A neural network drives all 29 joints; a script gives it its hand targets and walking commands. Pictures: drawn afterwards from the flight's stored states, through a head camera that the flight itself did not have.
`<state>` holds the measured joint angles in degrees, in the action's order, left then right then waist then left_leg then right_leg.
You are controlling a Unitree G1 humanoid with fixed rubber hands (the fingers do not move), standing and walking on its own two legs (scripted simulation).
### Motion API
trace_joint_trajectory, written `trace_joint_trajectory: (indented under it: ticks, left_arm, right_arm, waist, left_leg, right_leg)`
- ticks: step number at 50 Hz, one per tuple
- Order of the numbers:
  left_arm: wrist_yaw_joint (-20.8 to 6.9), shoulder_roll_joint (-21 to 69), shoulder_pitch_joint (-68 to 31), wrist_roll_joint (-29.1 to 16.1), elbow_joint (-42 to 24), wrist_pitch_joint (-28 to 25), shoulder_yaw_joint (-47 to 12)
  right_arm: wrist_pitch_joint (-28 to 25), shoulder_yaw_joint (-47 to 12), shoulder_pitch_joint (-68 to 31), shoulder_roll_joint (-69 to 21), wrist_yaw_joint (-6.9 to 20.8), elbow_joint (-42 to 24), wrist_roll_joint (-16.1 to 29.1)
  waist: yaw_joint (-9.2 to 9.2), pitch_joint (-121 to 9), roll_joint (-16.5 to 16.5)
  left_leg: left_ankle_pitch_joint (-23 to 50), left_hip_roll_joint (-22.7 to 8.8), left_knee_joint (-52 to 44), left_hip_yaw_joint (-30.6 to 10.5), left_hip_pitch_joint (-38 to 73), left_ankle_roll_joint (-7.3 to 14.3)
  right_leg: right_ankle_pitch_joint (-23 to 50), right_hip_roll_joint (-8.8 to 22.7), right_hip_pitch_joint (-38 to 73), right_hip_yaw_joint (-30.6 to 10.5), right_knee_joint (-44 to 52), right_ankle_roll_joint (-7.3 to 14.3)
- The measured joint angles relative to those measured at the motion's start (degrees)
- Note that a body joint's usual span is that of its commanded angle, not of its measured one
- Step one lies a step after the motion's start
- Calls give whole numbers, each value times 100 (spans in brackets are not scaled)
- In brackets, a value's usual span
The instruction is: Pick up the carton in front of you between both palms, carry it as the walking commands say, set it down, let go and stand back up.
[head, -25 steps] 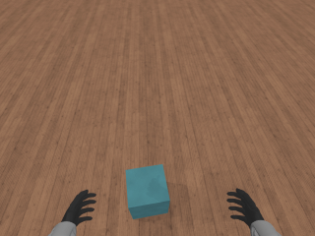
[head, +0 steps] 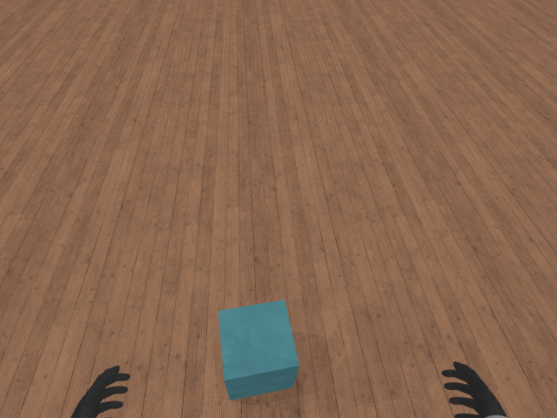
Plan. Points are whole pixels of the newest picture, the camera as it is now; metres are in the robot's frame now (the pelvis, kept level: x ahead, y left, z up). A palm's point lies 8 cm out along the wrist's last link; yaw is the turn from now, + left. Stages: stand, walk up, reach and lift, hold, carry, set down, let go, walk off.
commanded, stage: stand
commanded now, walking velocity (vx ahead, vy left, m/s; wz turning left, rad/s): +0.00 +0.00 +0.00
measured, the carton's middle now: (257, 350) +0.41 +0.05 -0.65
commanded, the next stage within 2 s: none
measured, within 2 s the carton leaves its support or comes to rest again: neither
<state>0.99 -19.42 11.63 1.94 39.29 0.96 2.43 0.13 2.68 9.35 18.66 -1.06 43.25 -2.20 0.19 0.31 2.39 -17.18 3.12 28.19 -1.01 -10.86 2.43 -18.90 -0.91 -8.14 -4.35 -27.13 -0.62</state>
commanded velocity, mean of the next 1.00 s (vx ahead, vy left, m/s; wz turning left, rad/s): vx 0.00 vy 0.00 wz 0.00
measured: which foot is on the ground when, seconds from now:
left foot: down 0.00-1.00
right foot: down 0.00-1.00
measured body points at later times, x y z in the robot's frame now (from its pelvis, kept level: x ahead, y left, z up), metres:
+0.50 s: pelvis -0.01 -0.01 +0.01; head -0.01 +0.00 +0.45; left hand +0.11 +0.29 -0.10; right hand +0.11 -0.31 -0.09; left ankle -0.03 +0.09 -0.74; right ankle -0.05 -0.13 -0.74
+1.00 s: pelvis -0.02 -0.01 +0.01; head -0.03 +0.00 +0.46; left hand +0.08 +0.30 -0.11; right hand +0.09 -0.32 -0.10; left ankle -0.03 +0.09 -0.74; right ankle -0.05 -0.13 -0.74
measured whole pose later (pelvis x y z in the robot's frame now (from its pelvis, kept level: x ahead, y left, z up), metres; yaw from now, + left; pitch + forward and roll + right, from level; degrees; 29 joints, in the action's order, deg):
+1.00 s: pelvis -0.02 -0.01 +0.01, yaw +0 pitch -2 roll +0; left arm 0.9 -21.6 8.7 1.1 54.1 -0.6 1.0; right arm -0.9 1.0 7.2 21.1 -0.9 57.2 -1.1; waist 0.1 1.3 1.0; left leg -11.6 2.0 21.2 -1.7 -7.1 1.4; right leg -13.3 -1.3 -4.3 -3.5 -20.0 0.0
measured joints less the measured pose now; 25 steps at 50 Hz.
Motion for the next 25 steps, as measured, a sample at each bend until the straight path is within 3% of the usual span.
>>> trace_joint_trajectory:
  ticks: [25]
  left_arm:
    - [39,-108,-106,-48,801,-115,-129]
  right_arm:
    - [-60,-98,-112,112,3,803,54]
  waist:
    - [5,33,-79]
  left_leg:
    - [277,-53,-391,-21,266,-62]
  right_leg:
    - [255,-12,243,45,342,44]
